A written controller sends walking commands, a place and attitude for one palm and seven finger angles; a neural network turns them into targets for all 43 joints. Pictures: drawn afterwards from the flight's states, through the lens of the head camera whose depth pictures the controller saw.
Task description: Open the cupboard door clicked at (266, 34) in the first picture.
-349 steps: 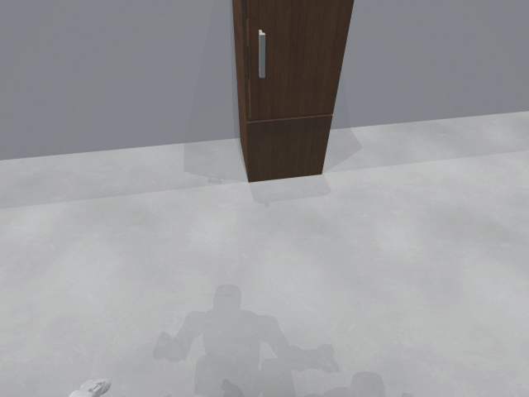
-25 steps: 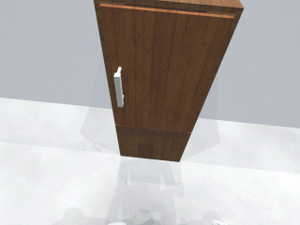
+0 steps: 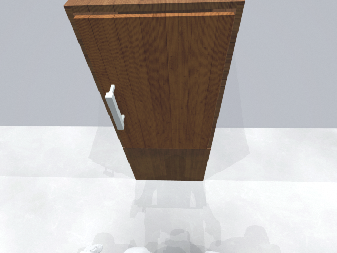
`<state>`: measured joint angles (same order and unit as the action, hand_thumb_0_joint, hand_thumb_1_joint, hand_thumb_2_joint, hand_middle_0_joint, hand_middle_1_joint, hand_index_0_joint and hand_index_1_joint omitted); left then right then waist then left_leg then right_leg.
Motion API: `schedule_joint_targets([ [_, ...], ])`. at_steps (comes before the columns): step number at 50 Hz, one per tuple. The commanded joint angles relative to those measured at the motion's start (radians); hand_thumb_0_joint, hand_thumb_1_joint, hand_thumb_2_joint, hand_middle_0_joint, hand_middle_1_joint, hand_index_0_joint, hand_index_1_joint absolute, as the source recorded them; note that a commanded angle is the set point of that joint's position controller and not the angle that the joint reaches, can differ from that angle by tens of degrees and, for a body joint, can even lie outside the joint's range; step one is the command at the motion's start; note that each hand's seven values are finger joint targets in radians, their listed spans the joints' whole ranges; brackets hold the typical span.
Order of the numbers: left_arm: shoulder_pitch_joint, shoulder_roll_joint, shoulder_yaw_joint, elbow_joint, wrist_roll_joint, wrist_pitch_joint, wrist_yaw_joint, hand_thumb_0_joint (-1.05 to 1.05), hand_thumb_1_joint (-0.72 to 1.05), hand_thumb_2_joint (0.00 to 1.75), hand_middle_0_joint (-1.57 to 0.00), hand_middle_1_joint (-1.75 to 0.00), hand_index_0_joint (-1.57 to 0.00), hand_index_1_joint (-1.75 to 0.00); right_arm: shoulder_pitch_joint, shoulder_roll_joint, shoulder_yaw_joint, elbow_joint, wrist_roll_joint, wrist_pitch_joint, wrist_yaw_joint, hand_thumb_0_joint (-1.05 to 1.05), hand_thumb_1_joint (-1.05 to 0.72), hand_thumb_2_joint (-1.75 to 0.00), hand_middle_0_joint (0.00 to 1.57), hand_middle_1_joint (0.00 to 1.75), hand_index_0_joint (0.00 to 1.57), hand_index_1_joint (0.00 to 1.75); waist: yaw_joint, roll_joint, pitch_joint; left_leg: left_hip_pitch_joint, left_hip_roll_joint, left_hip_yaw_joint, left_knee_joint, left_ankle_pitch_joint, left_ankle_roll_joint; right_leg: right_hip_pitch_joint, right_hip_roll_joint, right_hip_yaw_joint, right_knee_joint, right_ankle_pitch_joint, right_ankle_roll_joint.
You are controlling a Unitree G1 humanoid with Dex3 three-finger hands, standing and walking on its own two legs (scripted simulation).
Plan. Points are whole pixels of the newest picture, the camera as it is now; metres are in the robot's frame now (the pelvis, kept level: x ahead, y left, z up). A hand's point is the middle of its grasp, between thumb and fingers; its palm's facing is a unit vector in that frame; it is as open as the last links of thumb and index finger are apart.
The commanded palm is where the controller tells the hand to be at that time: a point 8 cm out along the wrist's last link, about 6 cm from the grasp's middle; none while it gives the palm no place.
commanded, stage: come to a stop and stand still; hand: left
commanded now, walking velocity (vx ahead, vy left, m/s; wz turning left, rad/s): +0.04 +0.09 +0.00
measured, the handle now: (116, 108) +0.55 +0.21 -0.04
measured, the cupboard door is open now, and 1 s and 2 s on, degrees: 0 0 0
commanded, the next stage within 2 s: look again from close up in 0.96 s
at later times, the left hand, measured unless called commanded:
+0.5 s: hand out of the picture -0.04 +0.20 -0.17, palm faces +0.01 -0.98 -0.21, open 7.4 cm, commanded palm none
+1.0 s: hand out of the picture -0.04 +0.15 -0.17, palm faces +0.06 -0.99 -0.16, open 7.3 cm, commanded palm none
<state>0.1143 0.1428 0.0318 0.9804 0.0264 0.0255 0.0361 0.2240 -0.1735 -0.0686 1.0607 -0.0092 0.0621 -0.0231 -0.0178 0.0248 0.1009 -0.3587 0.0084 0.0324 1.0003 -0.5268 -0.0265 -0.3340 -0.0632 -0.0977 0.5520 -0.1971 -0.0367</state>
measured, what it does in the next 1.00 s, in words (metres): steps on the spot: left foot, then right foot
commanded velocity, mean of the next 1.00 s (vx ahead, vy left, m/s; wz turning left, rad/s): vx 0.05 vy -0.03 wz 0.00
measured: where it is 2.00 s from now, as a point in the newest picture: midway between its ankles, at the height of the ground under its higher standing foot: outside the picture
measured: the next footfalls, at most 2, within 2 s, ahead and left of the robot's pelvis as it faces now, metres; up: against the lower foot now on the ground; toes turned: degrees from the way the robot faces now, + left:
left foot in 0.18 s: -0.01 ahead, +0.13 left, +0.00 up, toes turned +2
right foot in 0.50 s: -0.01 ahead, -0.08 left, +0.00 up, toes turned -4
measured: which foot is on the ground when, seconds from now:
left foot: up 0.00-0.16, down 0.18-1.00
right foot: down 0.00-0.18, up 0.20-0.48, down 0.50-1.00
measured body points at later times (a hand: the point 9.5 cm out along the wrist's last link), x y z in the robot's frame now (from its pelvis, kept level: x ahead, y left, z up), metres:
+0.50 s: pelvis -0.03 +0.01 +0.00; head -0.02 +0.01 +0.45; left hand -0.04 +0.25 -0.15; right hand -0.06 -0.20 -0.16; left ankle -0.06 +0.15 -0.73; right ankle -0.05 -0.08 -0.73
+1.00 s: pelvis -0.02 -0.01 +0.01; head -0.01 -0.01 +0.46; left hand -0.04 +0.20 -0.16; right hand -0.03 -0.22 -0.16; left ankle -0.04 +0.14 -0.73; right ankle -0.05 -0.08 -0.73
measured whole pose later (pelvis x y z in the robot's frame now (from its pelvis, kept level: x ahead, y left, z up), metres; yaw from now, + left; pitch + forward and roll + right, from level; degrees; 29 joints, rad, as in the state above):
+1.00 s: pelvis -0.02 -0.01 +0.01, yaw +0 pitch -2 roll +0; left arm 0.30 0.11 0.00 1.16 0.00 0.00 0.04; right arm 0.27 -0.13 -0.01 1.17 -0.01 0.00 -0.05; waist 0.01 0.00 0.03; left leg -0.12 0.07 0.05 0.41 -0.25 -0.05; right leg -0.10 0.03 -0.10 0.40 -0.28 -0.06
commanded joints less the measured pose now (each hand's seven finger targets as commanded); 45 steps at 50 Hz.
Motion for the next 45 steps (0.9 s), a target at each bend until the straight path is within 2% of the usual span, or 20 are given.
schedule_joint_targets([
  [1,0.083,0.217,0.063,-0.04,0.009,-0.011,0.017,0.0,0.9,0.9,-0.2,-0.3,-0.2,-0.3,0.056,-0.039,-0.003,-0.052,0.002,-0.02,0.005,0.0,-0.9,-0.9,0.2,0.3,0.2,0.3,0.05,-0.166,-0.178,0.007,0.021,-0.021,-0.116,0.007,-0.013,0.17,-0.269,0.249,-0.209,0.348,-0.167],
  [4,0.092,0.219,0.064,-0.032,0.009,-0.007,0.009,0.0,0.9,0.9,-0.2,-0.3,-0.2,-0.3,0.093,-0.031,0.003,-0.051,0.001,-0.031,0.009,0.0,-0.9,-0.9,0.2,0.3,0.2,0.3,0.042,-0.207,-0.18,0.074,0.002,0.015,-0.305,0.074,-0.003,0.143,-0.226,0.259,-0.236,0.114,-0.13],
  [6,0.061,0.203,0.06,-0.029,0.002,-0.002,0.006,0.0,0.9,0.9,-0.2,-0.3,-0.2,-0.3,0.183,-0.022,0.008,-0.02,0.002,-0.041,0.008,0.0,-0.9,-0.9,0.2,0.3,0.2,0.3,0.0,-0.208,-0.182,0.245,-0.004,0.032,-0.53,0.205,0.009,0.03,-0.175,0.221,-0.22,-0.121,-0.067],
  [7,0.06,0.169,0.05,-0.031,-0.007,0.004,0.003,0.0,0.9,0.9,-0.2,-0.3,-0.2,-0.3,0.21,-0.042,0.01,-0.006,-0.003,-0.049,0.007,0.0,-0.9,-0.9,0.2,0.3,0.2,0.3,-0.009,-0.115,-0.164,0.305,0.023,-0.008,-0.621,0.216,0.019,-0.054,-0.119,0.182,-0.166,-0.236,-0.018],
  [8,0.067,0.112,0.037,-0.038,-0.018,0.008,-0.003,0.0,0.9,0.9,-0.2,-0.3,-0.2,-0.3,0.202,-0.095,0.004,-0.018,-0.015,-0.059,0.004,0.0,-0.9,-0.9,0.2,0.3,0.2,0.3,-0.01,0.098,-0.123,0.241,0.167,-0.222,-0.766,0.066,0.067,-0.122,-0.029,0.114,-0.036,-0.27,0.032],
  [9,0.049,0.075,0.028,-0.046,-0.02,0.011,-0.006,0.0,0.9,0.9,-0.2,-0.3,-0.2,-0.3,0.125,-0.143,-0.001,-0.049,-0.022,-0.059,-0.002,0.0,-0.9,-0.9,0.2,0.3,0.2,0.3,-0.001,0.245,-0.016,0.06,0.304,-0.377,-0.9,-0.106,0.125,-0.126,0.028,0.044,0.086,-0.234,0.061],
  [11,0.067,0.092,0.034,-0.018,-0.003,0.013,-0.018,0.0,0.9,0.9,-0.2,-0.3,-0.2,-0.3,-0.003,-0.128,0.013,-0.08,-0.026,-0.066,-0.007,0.0,-0.9,-0.9,0.2,0.3,0.2,0.3,0.042,0.21,0.032,-0.112,0.303,-0.356,-0.95,-0.163,0.166,-0.028,0.009,0.103,0.26,-0.181,0.052],
  [14,0.137,0.086,0.032,0.029,0.003,0.004,-0.033,0.0,0.9,0.9,-0.2,-0.3,-0.2,-0.3,0.033,-0.115,0.018,-0.06,-0.02,-0.076,-0.015,0.0,-0.9,-0.9,0.2,0.3,0.2,0.3,0.04,0.125,0.05,0.057,0.232,-0.226,-0.884,0.015,0.152,-0.146,0.041,0.096,0.385,-0.151,0.055],
  [16,0.125,0.085,0.026,0.037,0.002,-0.008,-0.039,0.0,0.9,0.9,-0.2,-0.3,-0.2,-0.3,0.092,-0.11,0.014,-0.041,-0.016,-0.08,-0.018,0.0,-0.9,-0.9,0.2,0.3,0.2,0.3,0.013,0.077,0.05,0.185,0.235,-0.207,-0.858,0.117,0.164,-0.206,0.024,0.078,0.331,-0.153,0.06],
  [20,0.088,0.061,0.009,0.025,-0.009,-0.026,-0.036,0.0,0.9,0.9,-0.2,-0.3,-0.2,-0.3,0.178,-0.116,0.01,-0.002,-0.023,-0.085,-0.021,0.0,-0.9,-0.9,0.2,0.3,0.2,0.3,-0.035,0.117,-0.017,0.315,0.262,-0.21,-0.775,0.414,0.19,-0.129,0.019,0.054,0.134,-0.253,0.061],
  [23,0.199,0.046,0.006,0.075,-0.017,-0.038,-0.03,0.0,0.9,0.9,-0.2,-0.3,-0.2,-0.3,0.155,-0.115,0.013,0.013,-0.012,-0.083,-0.023,0.0,-0.9,-0.9,0.2,0.3,0.2,0.3,0.013,0.096,-0.085,0.277,0.217,-0.146,-0.646,0.596,0.146,0.09,0.039,0.028,-0.137,-0.079,0.056],
  [24,0.247,0.066,0.007,0.101,-0.016,-0.045,-0.025,0.0,0.9,0.9,-0.2,-0.3,-0.2,-0.3,0.156,-0.096,0.016,0.017,-0.003,-0.085,-0.022,0.0,-0.9,-0.9,0.2,0.3,0.2,0.3,0.026,0.046,-0.121,0.226,0.176,-0.104,-0.585,0.562,0.103,0.206,0.01,0.062,-0.218,0.055,0.049],
  [25,0.281,0.107,0.012,0.12,-0.013,-0.051,-0.015,0.0,0.9,0.9,-0.2,-0.3,-0.2,-0.3,0.159,-0.052,0.023,0.013,0.008,-0.089,-0.019,0.0,-0.9,-0.9,0.2,0.3,0.2,0.3,0.029,-0.076,-0.135,0.102,0.117,-0.04,-0.513,0.418,0.056,0.332,-0.09,0.184,-0.228,0.177,0.023],
  [26,0.292,0.154,0.016,0.132,-0.015,-0.053,-0.009,0.0,0.9,0.9,-0.2,-0.3,-0.2,-0.3,0.135,-0.011,0.039,0.003,0.01,-0.084,-0.013,0.0,-0.9,-0.9,0.2,0.3,0.2,0.3,0.031,-0.183,-0.105,0.026,0.051,0.02,-0.491,0.192,0.023,0.331,-0.196,0.258,-0.256,0.269,-0.026],
  [27,0.286,0.166,0.013,0.134,-0.015,-0.052,-0.009,0.0,0.9,0.9,-0.2,-0.3,-0.2,-0.3,0.122,-0.011,0.039,0.0,0.004,-0.082,-0.012,0.0,-0.9,-0.9,0.2,0.3,0.2,0.3,0.029,-0.172,-0.087,0.038,0.044,0.028,-0.458,0.098,0.015,0.275,-0.237,0.276,-0.26,0.26,-0.073],
  [28,0.271,0.147,0.015,0.135,-0.016,-0.059,-0.007,0.0,0.9,0.9,-0.2,-0.3,-0.2,-0.3,0.098,-0.012,0.04,0.008,-0.003,-0.072,-0.014,0.0,-0.9,-0.9,0.2,0.3,0.2,0.3,0.037,-0.26,-0.063,0.053,0.061,0.011,-0.414,0.084,0.014,0.217,-0.206,0.284,-0.279,0.292,-0.092],
  [31,0.233,0.09,-0.002,0.139,-0.018,-0.054,0.0,0.0,0.9,0.9,-0.2,-0.3,-0.2,-0.3,0.133,0.007,0.045,0.049,0.0,-0.067,-0.02,0.0,-0.9,-0.9,0.2,0.3,0.2,0.3,0.009,-0.152,-0.035,0.088,0.077,-0.002,-0.437,0.174,0.013,0.206,-0.172,0.208,-0.237,0.416,-0.102],
  [35,0.22,0.061,-0.014,0.144,-0.03,-0.051,0.0,0.0,0.9,0.9,-0.2,-0.3,-0.2,-0.3,0.165,-0.007,0.051,0.095,-0.003,-0.077,-0.025,0.0,-0.9,-0.9,0.2,0.3,0.2,0.3,0.003,-0.039,-0.057,0.235,0.111,-0.025,-0.594,0.508,0.023,0.145,-0.072,0.126,-0.2,0.277,-0.02],
  [38,0.216,0.068,-0.012,0.15,-0.024,-0.04,0.002,0.0,0.9,0.9,-0.2,-0.3,-0.2,-0.3,0.14,-0.007,0.052,0.098,-0.001,-0.071,-0.026,0.0,-0.9,-0.9,0.2,0.3,0.2,0.3,0.009,-0.007,0.017,0.209,0.117,-0.013,-0.606,0.47,0.019,0.117,-0.058,0.129,-0.242,0.171,-0.002],
  [45,0.255,0.072,-0.014,0.164,-0.025,-0.044,0.006,0.0,0.9,0.9,-0.2,-0.3,-0.2,-0.3,0.125,-0.012,0.052,0.095,0.001,-0.072,-0.032,0.0,-0.9,-0.9,0.2,0.3,0.2,0.3,0.017,-0.022,-0.057,0.237,0.114,-0.008,-0.61,0.49,0.019,0.204,-0.064,0.124,-0.231,0.301,0.005],
])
